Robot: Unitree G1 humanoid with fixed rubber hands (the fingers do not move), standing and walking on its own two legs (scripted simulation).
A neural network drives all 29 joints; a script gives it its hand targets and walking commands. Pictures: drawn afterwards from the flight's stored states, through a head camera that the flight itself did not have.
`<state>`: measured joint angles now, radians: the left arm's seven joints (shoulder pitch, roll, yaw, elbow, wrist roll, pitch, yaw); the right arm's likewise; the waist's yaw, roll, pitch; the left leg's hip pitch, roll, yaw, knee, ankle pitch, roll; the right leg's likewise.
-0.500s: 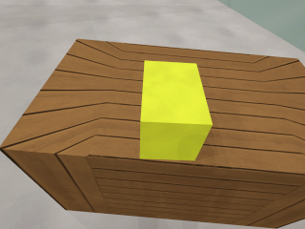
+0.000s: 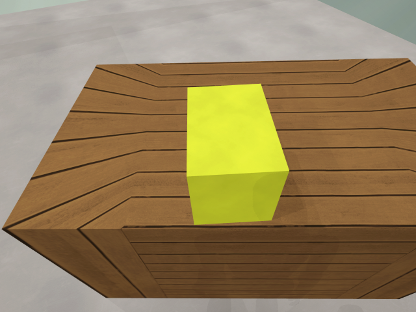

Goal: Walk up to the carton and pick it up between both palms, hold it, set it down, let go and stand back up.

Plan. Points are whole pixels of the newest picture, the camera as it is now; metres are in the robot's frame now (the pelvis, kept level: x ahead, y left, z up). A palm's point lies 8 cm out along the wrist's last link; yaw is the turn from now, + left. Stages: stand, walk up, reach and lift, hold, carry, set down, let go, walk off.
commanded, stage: walk up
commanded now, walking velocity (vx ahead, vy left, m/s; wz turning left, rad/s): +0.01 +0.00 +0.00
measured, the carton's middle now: (228, 152) +0.45 -0.02 +0.03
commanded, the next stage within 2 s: stand in 0.64 s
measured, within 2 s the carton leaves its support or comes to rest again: neither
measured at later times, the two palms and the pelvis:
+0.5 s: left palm out of the picture -0.05 +0.17 -0.15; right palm out of the picture -0.04 -0.21 -0.15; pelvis -0.01 -0.02 +0.00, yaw +0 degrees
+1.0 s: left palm out of the picture -0.01 +0.20 -0.18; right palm out of the picture +0.00 -0.25 -0.17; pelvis -0.04 -0.03 -0.03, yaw +1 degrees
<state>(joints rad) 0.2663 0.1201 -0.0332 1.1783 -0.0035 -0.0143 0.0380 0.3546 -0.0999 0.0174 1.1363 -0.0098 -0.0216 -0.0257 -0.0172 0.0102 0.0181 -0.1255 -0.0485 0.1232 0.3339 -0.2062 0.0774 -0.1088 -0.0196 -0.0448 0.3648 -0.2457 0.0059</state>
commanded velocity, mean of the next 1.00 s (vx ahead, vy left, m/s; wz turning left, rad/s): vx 0.00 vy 0.00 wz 0.00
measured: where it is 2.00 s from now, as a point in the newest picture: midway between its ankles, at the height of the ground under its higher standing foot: outside the picture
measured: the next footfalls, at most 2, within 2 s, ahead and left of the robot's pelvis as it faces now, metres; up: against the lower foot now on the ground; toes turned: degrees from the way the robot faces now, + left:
none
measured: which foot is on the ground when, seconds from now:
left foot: down 0.00-1.00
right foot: down 0.00-1.00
